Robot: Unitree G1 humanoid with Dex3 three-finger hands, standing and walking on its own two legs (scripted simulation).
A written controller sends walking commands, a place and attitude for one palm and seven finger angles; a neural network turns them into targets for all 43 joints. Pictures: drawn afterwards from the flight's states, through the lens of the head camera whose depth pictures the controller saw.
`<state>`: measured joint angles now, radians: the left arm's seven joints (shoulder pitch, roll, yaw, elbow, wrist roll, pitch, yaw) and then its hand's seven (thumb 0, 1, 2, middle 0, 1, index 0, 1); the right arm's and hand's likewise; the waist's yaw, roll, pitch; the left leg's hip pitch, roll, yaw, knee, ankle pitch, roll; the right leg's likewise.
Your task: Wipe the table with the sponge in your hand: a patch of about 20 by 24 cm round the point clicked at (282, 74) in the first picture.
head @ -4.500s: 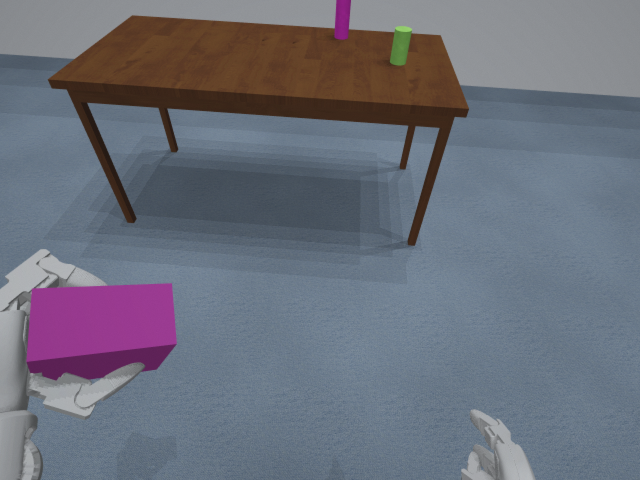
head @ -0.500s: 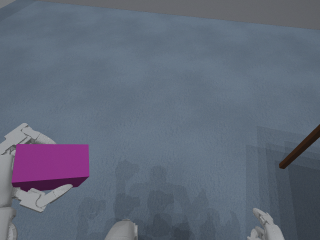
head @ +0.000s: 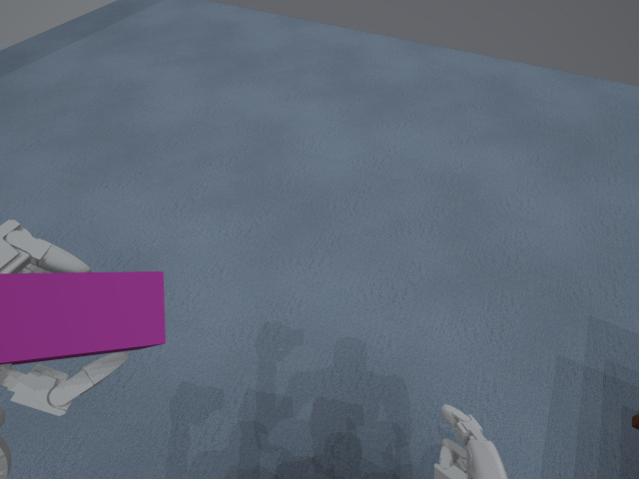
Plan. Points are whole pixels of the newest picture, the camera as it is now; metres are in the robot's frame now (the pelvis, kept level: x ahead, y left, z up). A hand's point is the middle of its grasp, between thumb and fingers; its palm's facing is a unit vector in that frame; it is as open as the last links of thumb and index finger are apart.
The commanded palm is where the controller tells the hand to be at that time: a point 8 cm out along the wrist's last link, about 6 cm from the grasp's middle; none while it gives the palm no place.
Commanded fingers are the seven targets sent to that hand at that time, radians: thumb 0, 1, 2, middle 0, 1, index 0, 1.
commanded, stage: walk to a spot facing it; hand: left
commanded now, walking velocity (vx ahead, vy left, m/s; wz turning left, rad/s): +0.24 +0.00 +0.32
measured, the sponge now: (104, 317) +0.21 +0.21 +0.18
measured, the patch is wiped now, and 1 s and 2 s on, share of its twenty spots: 0.00 0.00 0.00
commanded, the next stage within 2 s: turn to face it in 0.10 s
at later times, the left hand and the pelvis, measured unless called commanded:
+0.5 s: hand (105, 227) +0.30 +0.26 +0.18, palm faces +0.46 -0.77 -0.45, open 10.3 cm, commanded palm +0.24 +0.28 +0.18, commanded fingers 0.00 0.10 1.30 -1.20 -1.60 -1.20 -1.60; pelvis +0.09 +0.00 +0.00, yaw +1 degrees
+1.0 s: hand (301, 223) +0.34 +0.06 +0.17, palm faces +0.10 -0.80 -0.59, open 10.3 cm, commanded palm +0.29 +0.13 +0.18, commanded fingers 0.00 0.10 1.30 -1.20 -1.60 -1.20 -1.60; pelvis +0.06 -0.10 +0.00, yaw -16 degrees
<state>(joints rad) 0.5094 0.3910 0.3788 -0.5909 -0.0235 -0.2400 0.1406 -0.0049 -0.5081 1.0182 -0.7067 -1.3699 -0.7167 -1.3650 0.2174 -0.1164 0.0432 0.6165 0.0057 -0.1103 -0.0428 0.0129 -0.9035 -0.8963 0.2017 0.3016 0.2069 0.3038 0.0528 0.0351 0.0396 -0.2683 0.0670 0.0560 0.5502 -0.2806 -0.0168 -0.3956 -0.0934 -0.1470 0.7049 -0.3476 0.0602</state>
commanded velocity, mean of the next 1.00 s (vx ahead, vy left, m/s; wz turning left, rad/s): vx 0.03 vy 0.00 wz -0.41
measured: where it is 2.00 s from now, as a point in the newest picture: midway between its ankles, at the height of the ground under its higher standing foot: outside the picture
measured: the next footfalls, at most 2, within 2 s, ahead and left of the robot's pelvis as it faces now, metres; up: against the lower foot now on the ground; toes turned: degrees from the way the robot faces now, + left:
right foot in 0.04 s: +0.09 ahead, -0.13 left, +0.00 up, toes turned -9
left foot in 0.38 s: +0.15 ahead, +0.13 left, +0.00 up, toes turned +13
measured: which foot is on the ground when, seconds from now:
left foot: down 0.00-0.04, up 0.06-0.36, down 0.38-0.78, up 0.80-1.00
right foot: up 0.00-0.02, down 0.04-0.40, up 0.42-0.74, down 0.76-1.00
